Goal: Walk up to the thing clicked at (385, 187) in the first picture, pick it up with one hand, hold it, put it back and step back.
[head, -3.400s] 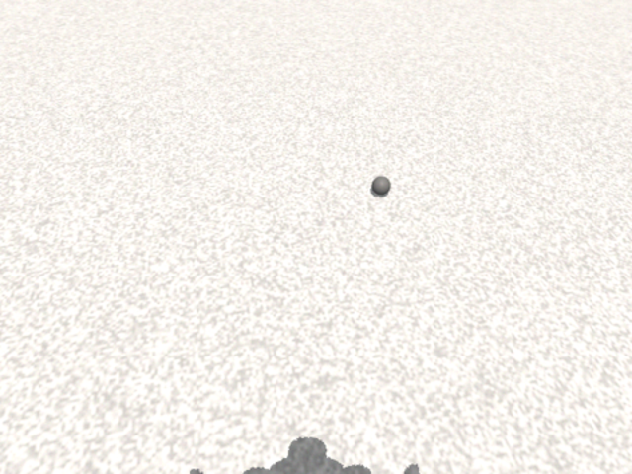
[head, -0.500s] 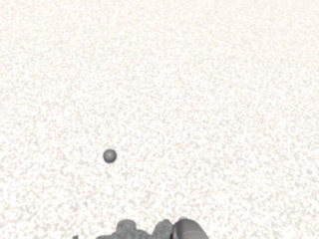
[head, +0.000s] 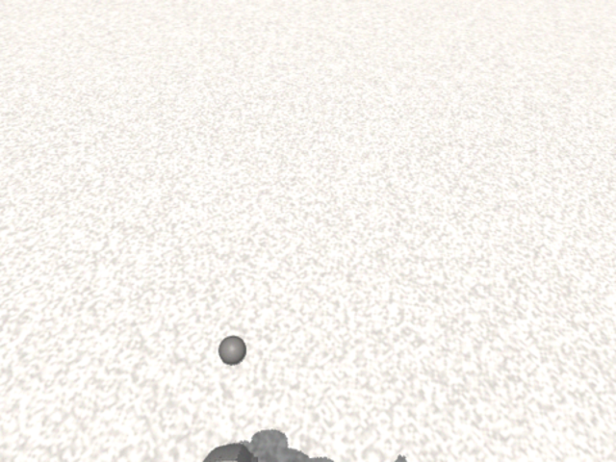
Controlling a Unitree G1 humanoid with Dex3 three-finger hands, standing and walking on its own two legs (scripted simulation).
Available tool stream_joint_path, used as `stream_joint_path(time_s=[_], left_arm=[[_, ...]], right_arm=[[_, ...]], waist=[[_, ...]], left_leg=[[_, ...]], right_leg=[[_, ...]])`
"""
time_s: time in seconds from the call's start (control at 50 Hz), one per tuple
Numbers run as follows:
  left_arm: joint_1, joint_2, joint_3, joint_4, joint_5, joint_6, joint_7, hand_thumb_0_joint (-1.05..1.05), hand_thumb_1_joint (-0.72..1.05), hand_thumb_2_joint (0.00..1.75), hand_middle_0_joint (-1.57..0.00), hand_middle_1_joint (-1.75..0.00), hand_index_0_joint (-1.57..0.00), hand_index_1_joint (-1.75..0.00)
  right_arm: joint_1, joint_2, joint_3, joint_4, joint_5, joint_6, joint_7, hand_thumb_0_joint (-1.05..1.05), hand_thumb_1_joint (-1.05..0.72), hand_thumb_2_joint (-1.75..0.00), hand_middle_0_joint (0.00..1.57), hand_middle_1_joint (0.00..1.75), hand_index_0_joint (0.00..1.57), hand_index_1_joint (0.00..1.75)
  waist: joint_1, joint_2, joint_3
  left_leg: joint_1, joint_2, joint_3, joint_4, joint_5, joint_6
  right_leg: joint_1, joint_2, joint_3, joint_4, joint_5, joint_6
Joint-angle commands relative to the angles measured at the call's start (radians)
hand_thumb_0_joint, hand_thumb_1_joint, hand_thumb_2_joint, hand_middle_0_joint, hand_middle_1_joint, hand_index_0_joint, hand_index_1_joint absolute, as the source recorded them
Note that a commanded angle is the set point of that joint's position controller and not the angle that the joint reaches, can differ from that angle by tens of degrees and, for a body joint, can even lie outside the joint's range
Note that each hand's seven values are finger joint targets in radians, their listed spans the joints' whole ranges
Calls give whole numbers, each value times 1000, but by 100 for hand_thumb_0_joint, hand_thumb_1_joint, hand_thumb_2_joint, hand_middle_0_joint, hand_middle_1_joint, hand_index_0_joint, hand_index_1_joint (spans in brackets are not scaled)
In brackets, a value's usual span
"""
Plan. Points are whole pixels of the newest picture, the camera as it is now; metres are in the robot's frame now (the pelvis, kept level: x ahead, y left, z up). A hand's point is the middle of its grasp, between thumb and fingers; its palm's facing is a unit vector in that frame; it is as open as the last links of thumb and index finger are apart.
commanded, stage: walk up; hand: left
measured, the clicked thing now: (232, 349) +0.54 +0.23 -0.72
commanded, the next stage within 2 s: stand in 1.48 s
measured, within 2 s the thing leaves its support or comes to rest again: neither
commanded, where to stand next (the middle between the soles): +0.17 +0.00 m, yaw +0 degrees
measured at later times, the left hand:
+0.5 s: hand (126, 441) +0.17 +0.26 -0.15, palm faces -0.05 -0.92 -0.38, open 7.4 cm
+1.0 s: hand (137, 416) +0.20 +0.25 -0.14, palm faces -0.02 -0.95 -0.32, open 7.4 cm
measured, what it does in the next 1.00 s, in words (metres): steps on the spot: left foot, then right foot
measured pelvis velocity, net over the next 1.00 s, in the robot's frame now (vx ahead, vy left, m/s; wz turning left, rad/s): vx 0.09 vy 0.01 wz -0.01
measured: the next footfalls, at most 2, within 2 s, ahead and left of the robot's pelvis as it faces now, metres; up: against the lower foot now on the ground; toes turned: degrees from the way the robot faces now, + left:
left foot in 0.02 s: +0.15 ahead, +0.14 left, +0.00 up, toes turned +3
right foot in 0.34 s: +0.17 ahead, -0.13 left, +0.00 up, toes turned -3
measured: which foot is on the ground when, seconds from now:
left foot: up 0.00-0.00, down 0.02-1.00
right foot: down 0.00-0.06, up 0.08-0.32, down 0.34-1.00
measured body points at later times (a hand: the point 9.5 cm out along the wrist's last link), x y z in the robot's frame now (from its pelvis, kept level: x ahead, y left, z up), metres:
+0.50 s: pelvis +0.08 +0.00 -0.01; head +0.11 -0.01 +0.43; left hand +0.17 +0.31 -0.13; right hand +0.18 -0.30 -0.14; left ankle +0.11 +0.14 -0.73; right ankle +0.13 -0.13 -0.73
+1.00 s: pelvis +0.09 +0.01 +0.01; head +0.10 +0.01 +0.46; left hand +0.20 +0.30 -0.12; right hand +0.17 -0.31 -0.12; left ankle +0.11 +0.14 -0.73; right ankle +0.13 -0.13 -0.73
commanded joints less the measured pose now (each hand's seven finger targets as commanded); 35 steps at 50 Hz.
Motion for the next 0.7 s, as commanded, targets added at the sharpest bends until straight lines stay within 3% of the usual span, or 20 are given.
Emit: stream_joint_path(time_s=[0.0,0.02,0.04,0.06,0.08,0.1,0.12,0.16,0.24,0.26,0.28,0.3,0.32,0.34,0.36,0.38,0.42,0.46,0.54,0.68], left_arm=[[-58,170,27,-80,-7,-15,29,0,90,90,-20,-30,-20,-30],[-26,110,9,-98,-11,-15,30,0,90,90,-20,-30,-20,-30],[19,150,24,-67,-20,-1,44,0,90,90,-20,-30,-20,-30],[-16,217,38,-42,-11,7,57,0,90,90,-20,-30,-20,-30],[-21,215,36,-41,-16,12,59,0,90,90,-20,-30,-20,-30],[-2,198,35,-25,-24,16,59,0,90,90,-20,-30,-20,-30],[12,197,34,-3,-28,17,57,0,90,90,-20,-30,-20,-30],[24,174,29,13,-27,23,52,0,90,90,-20,-30,-20,-30],[-7,146,30,46,-24,28,64,0,90,90,-20,-30,-20,-30],[-8,143,30,57,-23,29,66,0,90,90,-20,-30,-20,-30],[-4,145,34,69,-22,27,67,0,90,90,-20,-30,-20,-30],[-21,168,38,75,-14,22,69,0,90,90,-20,-30,-20,-30],[-56,213,46,66,-5,17,72,0,90,90,-20,-30,-20,-30],[-138,264,48,39,-6,10,70,0,90,90,-20,-30,-20,-30],[-197,281,41,42,-11,14,68,0,90,90,-20,-30,-20,-30],[-231,254,33,43,-10,18,68,0,90,90,-20,-30,-20,-30],[-257,214,15,63,-10,27,69,0,90,90,-20,-30,-20,-30],[-246,180,8,86,-16,33,64,0,90,90,-20,-30,-20,-30],[-288,172,4,133,-18,28,62,0,90,90,-20,-30,-20,-30],[-348,149,-2,191,-25,37,57,0,90,90,-20,-30,-20,-30]], right_arm=[[78,-178,-64,-26,-6,-42,-46,0,-90,-90,20,30,20,30],[141,-262,-82,-36,-10,-46,-61,0,-90,-90,20,30,20,30],[138,-336,-92,-57,5,-45,-63,0,-90,-90,20,30,20,30],[126,-319,-94,-49,20,-38,-64,0,-90,-90,20,30,20,30],[93,-282,-79,-61,20,-36,-71,0,-90,-90,20,30,20,30],[60,-256,-67,-69,18,-35,-78,0,-90,-90,20,30,20,30],[30,-244,-61,-68,20,-34,-83,0,-90,-90,20,30,20,30],[-11,-227,-48,-69,16,-29,-88,0,-90,-90,20,30,20,30],[-73,-207,-28,-80,19,-11,-92,0,-90,-90,20,30,20,30],[-87,-203,-25,-77,25,-5,-94,0,-90,-90,20,30,20,30],[-111,-198,-20,-76,34,2,-93,0,-90,-90,20,30,20,30],[-133,-171,-9,-73,41,10,-91,0,-90,-90,20,30,20,30],[-127,-130,4,-69,47,17,-90,0,-90,-90,20,30,20,30],[-94,-102,11,-52,50,26,-91,0,-90,-90,20,30,20,30],[-104,-142,-5,-17,46,38,-100,0,-90,-90,20,30,20,30],[-85,-146,-7,12,42,38,-99,0,-90,-90,20,30,20,30],[-86,-161,-8,53,42,31,-92,0,-90,-90,20,30,20,30],[-153,-184,-3,66,35,21,-86,0,-90,-90,20,30,20,30],[-196,-153,20,125,32,20,-82,0,-90,-90,20,30,20,30],[-242,-146,33,200,27,14,-82,0,-90,-90,20,30,20,30]], waist=[[-81,11,-34],[-103,241,-96],[-90,252,-71],[-88,134,-34],[-71,73,-23],[-53,86,-34],[-39,114,-32],[-33,169,-58],[-25,153,-95],[-17,138,-109],[-1,126,-122],[8,92,-112],[-3,-24,-106],[-49,-127,-95],[-51,-163,-64],[-69,-157,-47],[-77,-154,-47],[-39,-121,-73],[-38,-94,-98],[-25,-43,-102]], left_leg=[[349,-39,-13,-145,-32,33],[427,189,-325,-261,-7,102],[414,346,-596,-347,10,232],[342,355,-578,-313,79,290],[322,300,-444,-284,199,267],[324,248,-335,-252,287,233],[277,209,-238,-231,319,201],[244,166,-159,-207,409,189],[169,180,-109,-92,559,196],[157,163,-91,-56,531,178],[114,145,-87,-18,431,150],[53,124,-93,4,268,107],[0,74,-59,53,92,59],[54,-26,-13,131,-117,13],[142,-51,-18,165,-265,20],[189,-42,-28,114,-233,24],[222,5,-63,-43,-50,36],[174,63,-141,-121,-34,60],[196,30,-90,-159,-1,36],[220,47,-94,-266,88,24]], right_leg=[[-281,-123,74,76,81,-104],[-348,-29,-6,375,77,-34],[-446,59,19,464,-228,-19],[-425,7,101,559,-263,-23],[-418,-1,138,570,-238,-30],[-397,-20,150,537,-191,-33],[-354,-37,141,486,-147,-34],[-285,-32,99,380,-85,-15],[-136,-5,43,204,10,-4],[-96,8,32,147,72,-8],[-17,19,27,64,158,-19],[23,3,64,15,229,-35],[29,-94,196,-30,295,-67],[-99,-260,415,-124,260,-151],[-219,-300,443,-138,238,-223],[-260,-266,399,-120,227,-198],[-252,-170,262,-68,206,-94],[-174,-90,190,-34,125,-40],[-84,-118,211,-91,167,-46],[17,-101,166,-147,226,-24]])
